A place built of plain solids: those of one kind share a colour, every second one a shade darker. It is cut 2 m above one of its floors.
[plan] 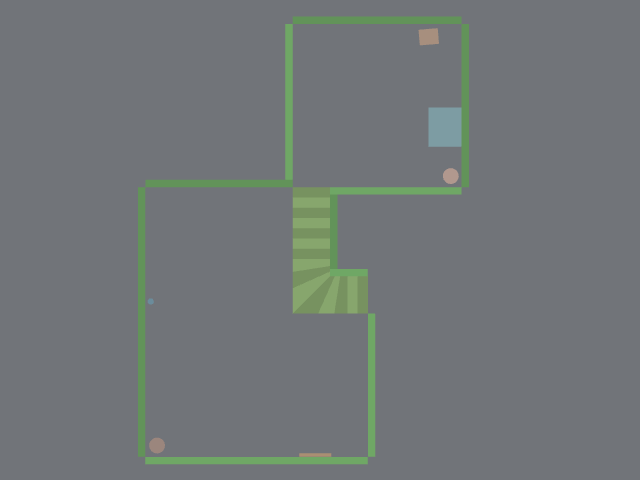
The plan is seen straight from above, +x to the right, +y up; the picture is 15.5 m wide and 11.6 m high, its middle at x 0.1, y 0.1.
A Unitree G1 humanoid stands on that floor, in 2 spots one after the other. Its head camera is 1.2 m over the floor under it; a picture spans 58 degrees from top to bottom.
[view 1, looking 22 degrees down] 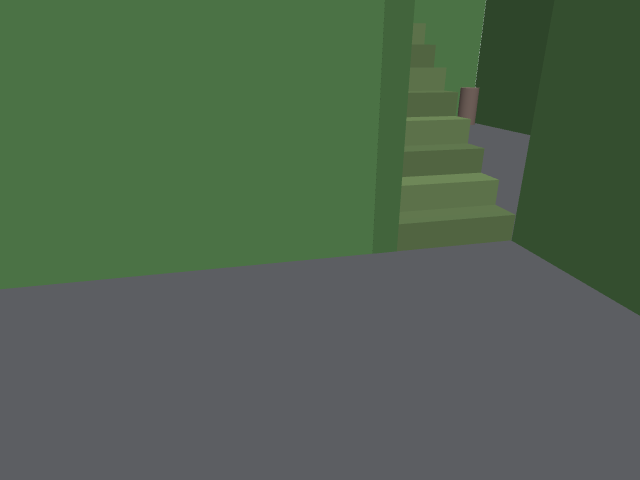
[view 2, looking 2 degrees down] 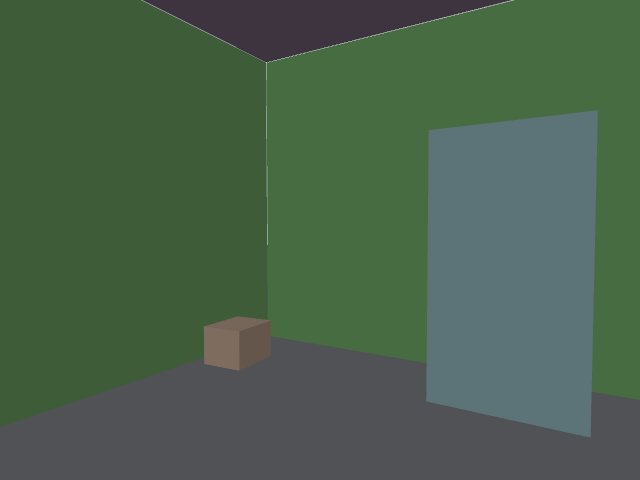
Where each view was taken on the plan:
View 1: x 1.48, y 3.94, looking -103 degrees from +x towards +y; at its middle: wall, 2.84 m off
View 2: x -0.12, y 2.37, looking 32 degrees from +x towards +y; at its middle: wall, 4.30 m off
